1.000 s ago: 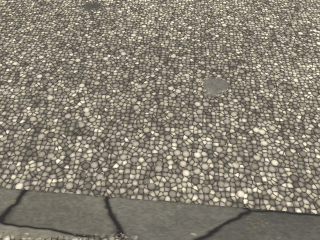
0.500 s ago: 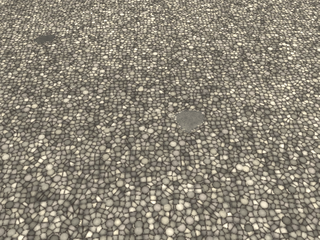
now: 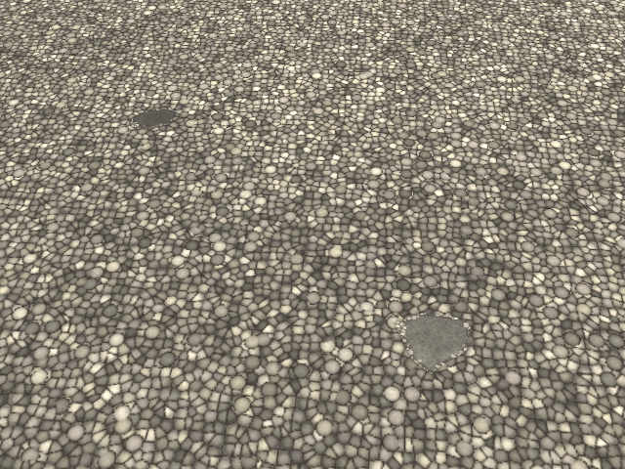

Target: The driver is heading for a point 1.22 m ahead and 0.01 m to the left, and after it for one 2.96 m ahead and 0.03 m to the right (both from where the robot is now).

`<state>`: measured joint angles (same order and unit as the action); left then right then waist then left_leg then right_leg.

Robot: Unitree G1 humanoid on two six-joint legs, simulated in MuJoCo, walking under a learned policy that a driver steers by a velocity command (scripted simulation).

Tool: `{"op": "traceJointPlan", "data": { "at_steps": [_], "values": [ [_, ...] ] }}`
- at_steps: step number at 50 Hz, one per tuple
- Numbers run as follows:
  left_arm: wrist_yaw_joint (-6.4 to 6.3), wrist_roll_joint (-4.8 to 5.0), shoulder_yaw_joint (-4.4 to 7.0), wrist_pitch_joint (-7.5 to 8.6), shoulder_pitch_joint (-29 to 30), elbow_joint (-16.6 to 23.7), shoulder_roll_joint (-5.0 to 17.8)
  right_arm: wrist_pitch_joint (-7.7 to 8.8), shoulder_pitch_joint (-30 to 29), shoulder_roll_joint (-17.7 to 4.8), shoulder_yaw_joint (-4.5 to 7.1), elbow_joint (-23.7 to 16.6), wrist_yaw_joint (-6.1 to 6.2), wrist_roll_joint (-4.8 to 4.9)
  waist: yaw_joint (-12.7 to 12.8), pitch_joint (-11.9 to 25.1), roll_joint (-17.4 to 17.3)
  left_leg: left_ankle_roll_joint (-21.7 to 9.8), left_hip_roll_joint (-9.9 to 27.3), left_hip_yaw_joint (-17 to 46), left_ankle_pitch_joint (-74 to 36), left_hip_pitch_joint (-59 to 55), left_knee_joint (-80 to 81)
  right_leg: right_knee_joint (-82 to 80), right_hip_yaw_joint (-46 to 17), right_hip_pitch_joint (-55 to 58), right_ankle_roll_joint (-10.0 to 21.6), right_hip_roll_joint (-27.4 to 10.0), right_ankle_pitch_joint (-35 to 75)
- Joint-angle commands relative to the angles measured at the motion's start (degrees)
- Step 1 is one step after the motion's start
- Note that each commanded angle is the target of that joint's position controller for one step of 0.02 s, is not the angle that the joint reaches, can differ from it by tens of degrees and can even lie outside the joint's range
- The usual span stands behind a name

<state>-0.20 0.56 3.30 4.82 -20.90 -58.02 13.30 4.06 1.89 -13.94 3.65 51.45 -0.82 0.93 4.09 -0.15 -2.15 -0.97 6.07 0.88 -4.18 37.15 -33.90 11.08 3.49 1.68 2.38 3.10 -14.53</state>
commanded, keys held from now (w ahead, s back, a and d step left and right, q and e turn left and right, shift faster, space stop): w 1.00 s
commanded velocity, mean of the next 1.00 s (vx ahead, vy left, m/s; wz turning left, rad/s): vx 0.50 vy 0.00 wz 0.00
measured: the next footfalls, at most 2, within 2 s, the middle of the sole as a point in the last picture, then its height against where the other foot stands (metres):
left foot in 0.12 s outside the picture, level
right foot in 0.66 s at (398, 440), level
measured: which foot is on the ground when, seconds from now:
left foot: up 0.00-0.10, down 0.12-0.68, up 0.70-1.00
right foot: down 0.00-0.14, up 0.16-0.64, down 0.66-1.00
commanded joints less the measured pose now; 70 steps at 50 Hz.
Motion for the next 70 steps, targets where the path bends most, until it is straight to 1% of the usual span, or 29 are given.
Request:
{"op": "traceJointPlan", "data": {
  "at_steps": [1,3,5,6,7,8,9,11,15,22,28,31,33,34,35,36,37,38,40,47,56,59,61,62,63,64,65,67,70],
  "values": [
    [-0.51,0.4,2.16,-0.37,-2.82,0.52,9.68,1.25,-7.98,-3.54,0.12,-5.52,-1.06,0.32,-0.03,-5.32,5.63,-1.24,-0.91,-0.46,2.9,2.18,3.41,-0.92,-7.16,1.18,8.29,-17.89,17.54],
    [-0.7,0.51,2.55,-0.91,-1.8,0.47,10.49,1.6,-5.61,-5.14,0.59,-5.4,-1.47,0.43,-2.09,-3.71,6.77,-2.74,-2.29,-1.42,7.2,-2.62,4.8,2.67,-7.17,3.28,7.2,-18.8,25.16],
    [-0.74,0.56,2.32,-1.46,0.62,1.11,10.04,1.75,6.98,-8.76,2.6,-1.7,-1.19,0.09,-8.77,3.86,6.93,-5.25,-6.05,-4.6,7.75,-20.87,6.25,16.89,-4.0,0.87,4.98,-15.25,41.55],
    [-0.75,-0.13,1.44,-1.52,0.48,2.26,8.2,1.73,17.91,-12.64,3.95,1.01,-0.7,-0.57,-12.42,12.02,2.88,-8.44,0.86,3.16,6.47,-38.79,4.03,32.84,-1.59,-9.69,2.99,-12.01,32.08],
    [-0.09,-0.52,-0.61,-0.33,-6.2,2.7,1.33,1.33,24.0,-17.59,5.1,2.58,-0.6,-0.76,-10.02,19.99,-11.25,-17.74,14.76,29.99,17.17,-60.12,8.83,55.48,-0.57,-33.76,-1.44,-1.37,2.23],
    [0.23,0.18,-0.11,1.18,-3.94,2.11,3.97,1.33,23.84,-12.85,3.44,2.42,-0.72,-0.46,-11.04,21.95,-10.67,-17.48,16.05,40.51,21.75,-60.92,15.96,63.27,-9.58,-40.75,-0.55,-0.78,-18.28],
    [0.48,1.81,1.08,2.06,1.44,3.89,8.21,1.55,18.84,-10.2,2.54,1.73,-0.63,-0.2,-10.26,13.82,-8.06,-14.5,14.22,32.36,22.41,-54.22,16.58,66.09,-9.86,-45.62,0.61,-4.17,-15.33],
    [-0.27,1.3,1.49,2.05,6.68,4.92,8.21,1.76,10.13,-6.73,1.38,-0.09,-0.78,-1.0,-6.93,4.49,-1.23,-12.07,10.18,19.53,13.98,-37.0,19.85,60.34,-7.15,-42.43,1.02,-9.49,-5.74],
    [-0.71,0.57,1.67,-0.54,4.42,4.38,4.6,2.31,9.95,-6.0,0.99,1.05,-0.66,-1.34,-3.09,1.28,-2.89,-12.07,6.78,10.67,8.56,-26.16,25.67,51.93,-6.81,-35.82,0.07,-12.24,0.36],
    [0.03,-0.02,1.41,-0.33,17.67,8.51,3.85,1.77,16.05,-8.13,1.2,3.14,1.24,-0.73,-5.99,-2.45,-1.5,-10.39,4.8,3.43,3.91,-29.26,27.94,29.83,-4.82,-40.37,-2.21,-10.56,19.23],
    [1.84,0.65,0.51,0.31,26.39,11.79,4.0,0.51,21.46,-9.07,1.68,5.96,1.57,-0.04,-8.38,-5.3,-1.36,-9.85,8.14,2.64,3.11,-38.35,24.68,20.11,-3.86,-40.89,-0.84,-8.53,17.09],
    [2.47,0.72,1.23,0.83,22.9,11.66,6.41,-0.3,19.95,-10.29,2.29,5.97,1.84,0.16,-5.25,-2.97,-2.9,-8.27,9.56,2.57,-8.82,-41.71,18.96,18.02,-2.47,-34.03,1.52,-6.44,10.88],
    [2.02,0.28,3.61,0.89,7.51,6.94,10.75,-0.83,18.06,-8.89,1.72,5.18,1.88,0.11,2.11,6.39,-1.97,-5.56,4.81,-1.34,-21.24,-36.78,1.19,17.46,-0.46,-11.98,4.42,-3.81,11.57],
    [1.43,-0.36,4.77,0.71,-2.82,4.9,15.39,-0.83,19.48,-6.7,0.68,3.81,1.9,-1.17,4.4,15.32,6.36,-3.37,0.73,-4.15,-2.88,-24.03,-18.19,18.54,-14.49,5.85,8.19,-15.49,11.77],
    [1.95,-0.19,4.93,0.56,-4.5,3.77,17.55,0.56,26.21,0.8,-1.3,3.94,1.16,-0.84,0.09,21.44,21.3,-0.43,-10.02,-0.52,35.78,-2.7,-35.43,9.57,-42.05,21.55,16.94,-25.98,-0.65],
    [2.01,0.33,3.31,0.75,-2.83,4.43,12.0,1.91,21.52,-5.71,0.08,4.11,0.85,0.5,2.07,18.3,14.28,-1.59,-6.9,6.24,37.39,3.64,-41.81,6.2,-42.93,19.25,14.55,-24.12,-7.28],
    [1.76,0.31,2.6,1.0,2.14,5.48,9.74,2.76,15.98,-8.16,0.77,2.33,0.67,1.68,1.44,10.75,11.58,-2.68,-4.07,4.93,32.09,7.02,-42.19,5.48,-34.5,12.0,12.08,-22.53,-4.93],
    [1.75,-0.22,2.1,1.12,6.62,6.54,8.67,2.94,13.26,-7.94,0.79,1.9,1.08,1.55,-0.29,6.76,6.33,-2.77,-1.0,3.45,26.53,4.82,-39.79,4.05,-28.27,3.64,11.0,-20.66,1.04],
    [1.94,-1.4,1.18,1.42,10.26,6.72,5.78,1.89,13.31,-6.72,1.37,2.07,1.46,0.48,-3.72,3.23,6.26,-2.59,2.18,3.6,21.07,-1.3,-34.33,0.89,-20.56,-7.36,10.16,-17.53,8.41],
    [0.22,-0.72,1.64,1.27,4.79,4.21,8.67,0.12,5.68,-4.36,1.41,-0.67,1.48,-0.65,-3.59,-1.34,4.82,0.53,2.97,2.09,6.61,3.63,-15.9,-4.68,-11.3,-9.32,10.37,-15.55,16.05],
    [-0.44,0.28,1.97,-0.38,-3.03,0.42,9.58,1.18,-8.54,-3.48,0.0,-5.54,-0.96,0.3,0.37,-5.34,5.49,-0.92,-0.99,-0.82,1.61,2.56,3.2,-1.47,-6.82,1.0,8.36,-17.21,18.49],
    [-0.75,0.44,2.57,-1.17,-1.15,0.52,10.93,1.66,-4.45,-6.08,0.85,-5.27,-1.56,0.38,-3.16,-2.39,7.4,-3.27,-3.45,-2.42,7.83,-5.31,5.08,4.78,-6.51,4.26,6.7,-18.42,32.73],
    [-0.82,0.32,1.96,-1.66,0.82,1.39,9.5,1.66,11.74,-10.62,3.28,-0.37,-1.04,-0.11,-10.85,7.54,6.52,-6.38,-5.18,-3.58,6.31,-28.84,5.09,23.26,-2.72,-2.08,3.89,-13.7,42.39],
    [-0.83,-0.66,0.97,-1.53,-1.29,2.78,6.84,1.47,21.33,-14.94,4.4,1.56,-0.45,-1.03,-12.26,16.13,-1.69,-11.12,7.18,12.78,8.5,-48.01,4.66,43.02,-0.02,-17.77,1.36,-8.78,23.39],
    [-0.18,-0.48,-0.89,-0.07,-6.71,2.45,0.43,1.32,22.79,-16.28,4.27,2.35,-0.87,-0.74,-8.87,22.22,-15.34,-18.71,16.91,38.69,17.93,-60.86,13.36,58.81,-4.86,-36.02,-1.01,0.97,-17.82],
    [0.21,0.95,0.53,1.22,-2.06,2.63,6.65,1.44,20.81,-11.22,2.77,1.91,-0.85,-0.04,-10.42,18.24,-9.59,-16.23,14.72,37.84,23.97,-58.4,15.9,64.9,-10.85,-42.38,0.04,-2.39,-18.67],
    [0.37,1.98,1.09,2.05,3.07,4.22,8.79,1.65,15.96,-9.12,2.15,0.89,-0.62,0.01,-9.67,10.51,-6.93,-13.81,13.01,29.06,21.24,-50.61,16.86,64.78,-9.18,-45.31,0.93,-5.28,-13.51],
    [-0.43,1.07,1.65,1.91,6.69,4.66,8.3,1.99,9.16,-6.46,1.28,-0.37,-0.81,-1.27,-6.21,3.52,-0.88,-12.11,9.36,18.82,11.34,-35.11,20.2,58.78,-7.43,-40.45,0.92,-9.92,-4.76],
    [-0.56,0.68,1.62,-0.16,4.17,4.17,5.05,2.34,9.25,-5.47,0.81,0.5,-0.89,-1.39,-3.14,2.12,-2.25,-12.45,7.31,12.76,7.76,-27.71,24.59,53.09,-7.44,-35.21,0.41,-12.06,-1.62]
  ]
}}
